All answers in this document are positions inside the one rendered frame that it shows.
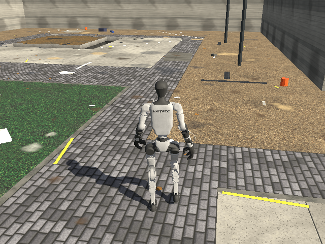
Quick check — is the right robot upper arm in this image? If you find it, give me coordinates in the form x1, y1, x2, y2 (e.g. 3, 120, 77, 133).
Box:
172, 102, 186, 131

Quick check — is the robot left hand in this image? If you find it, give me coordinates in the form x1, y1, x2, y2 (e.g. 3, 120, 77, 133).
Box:
134, 139, 146, 149

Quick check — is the left robot upper arm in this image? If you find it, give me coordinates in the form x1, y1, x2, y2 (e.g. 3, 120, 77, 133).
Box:
138, 103, 151, 130

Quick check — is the robot right hand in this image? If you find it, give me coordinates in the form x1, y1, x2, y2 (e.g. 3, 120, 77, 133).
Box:
183, 146, 194, 160

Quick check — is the robot left shin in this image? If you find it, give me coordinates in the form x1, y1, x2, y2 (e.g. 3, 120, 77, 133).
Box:
148, 171, 156, 205

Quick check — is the robot right forearm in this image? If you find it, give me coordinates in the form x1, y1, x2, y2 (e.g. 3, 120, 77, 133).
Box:
181, 123, 193, 147

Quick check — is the robot left forearm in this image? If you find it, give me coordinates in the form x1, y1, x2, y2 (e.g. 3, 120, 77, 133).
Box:
135, 123, 143, 141

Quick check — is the left robot thigh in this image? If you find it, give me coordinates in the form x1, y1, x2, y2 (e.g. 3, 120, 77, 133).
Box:
145, 142, 156, 180

